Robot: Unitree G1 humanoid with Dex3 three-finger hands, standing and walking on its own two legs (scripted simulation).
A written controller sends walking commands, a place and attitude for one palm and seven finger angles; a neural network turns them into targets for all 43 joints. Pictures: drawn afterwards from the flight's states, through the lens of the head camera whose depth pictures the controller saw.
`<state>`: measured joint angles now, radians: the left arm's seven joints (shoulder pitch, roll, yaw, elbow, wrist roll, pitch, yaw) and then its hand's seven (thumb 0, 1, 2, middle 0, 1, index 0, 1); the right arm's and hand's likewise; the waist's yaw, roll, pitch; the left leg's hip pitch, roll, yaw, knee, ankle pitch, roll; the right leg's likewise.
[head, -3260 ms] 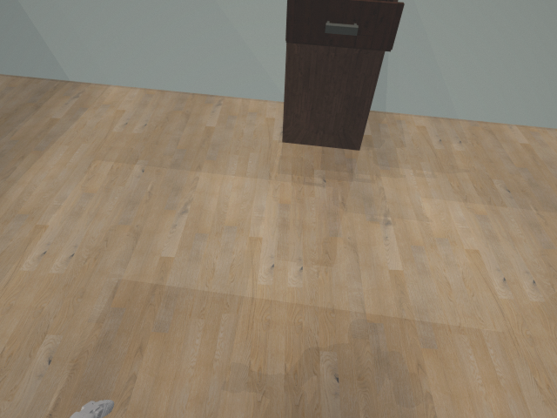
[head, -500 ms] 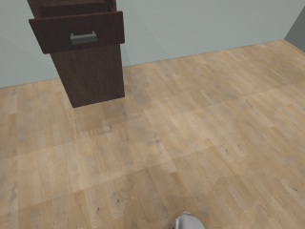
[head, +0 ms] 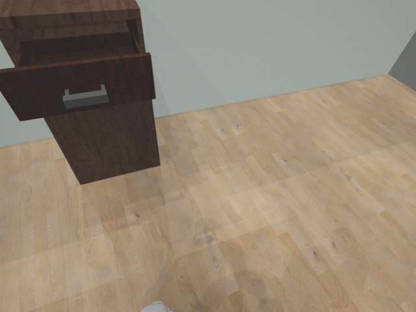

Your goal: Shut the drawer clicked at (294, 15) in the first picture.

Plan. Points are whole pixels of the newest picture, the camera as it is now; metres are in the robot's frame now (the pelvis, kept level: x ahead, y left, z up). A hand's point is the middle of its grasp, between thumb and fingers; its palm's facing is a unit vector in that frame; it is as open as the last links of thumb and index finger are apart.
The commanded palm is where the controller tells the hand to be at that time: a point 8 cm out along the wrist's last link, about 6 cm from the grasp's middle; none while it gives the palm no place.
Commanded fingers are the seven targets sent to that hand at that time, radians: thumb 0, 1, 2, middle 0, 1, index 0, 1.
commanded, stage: walk to a spot facing it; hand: left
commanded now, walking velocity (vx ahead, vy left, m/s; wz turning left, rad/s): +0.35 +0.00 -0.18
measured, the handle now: (86, 94) +0.67 +0.41 +0.02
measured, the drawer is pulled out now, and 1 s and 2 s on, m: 0.28 0.28 0.28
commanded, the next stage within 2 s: turn to face it in 0.26 s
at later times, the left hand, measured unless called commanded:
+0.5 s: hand (150, 241) +0.31 +0.17 -0.17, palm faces -0.18 -0.96 -0.21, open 7.4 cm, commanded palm none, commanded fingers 0.00 0.90 0.90 -0.20 -0.30 -0.20 -0.30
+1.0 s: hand (129, 246) +0.30 +0.22 -0.19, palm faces +0.17 -0.97 -0.20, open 7.3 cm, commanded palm none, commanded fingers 0.00 0.90 0.90 -0.20 -0.30 -0.20 -0.30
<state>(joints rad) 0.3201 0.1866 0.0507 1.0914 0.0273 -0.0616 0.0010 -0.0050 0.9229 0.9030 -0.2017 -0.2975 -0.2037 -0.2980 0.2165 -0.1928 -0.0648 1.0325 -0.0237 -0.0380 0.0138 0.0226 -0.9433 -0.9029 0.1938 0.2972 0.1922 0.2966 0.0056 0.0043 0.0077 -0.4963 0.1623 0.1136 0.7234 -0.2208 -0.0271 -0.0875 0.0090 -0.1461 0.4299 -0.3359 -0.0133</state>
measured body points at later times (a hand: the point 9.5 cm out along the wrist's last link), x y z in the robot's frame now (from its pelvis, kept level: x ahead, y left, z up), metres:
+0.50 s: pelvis +0.20 +0.00 +0.00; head +0.23 -0.01 +0.45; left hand +0.32 +0.22 -0.15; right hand +0.10 -0.19 -0.16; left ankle +0.12 +0.13 -0.73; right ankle +0.29 -0.13 -0.72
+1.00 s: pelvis +0.24 +0.01 -0.01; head +0.25 +0.04 +0.44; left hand +0.29 +0.27 -0.17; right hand +0.34 -0.24 -0.13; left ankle +0.27 +0.10 -0.73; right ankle +0.26 -0.13 -0.68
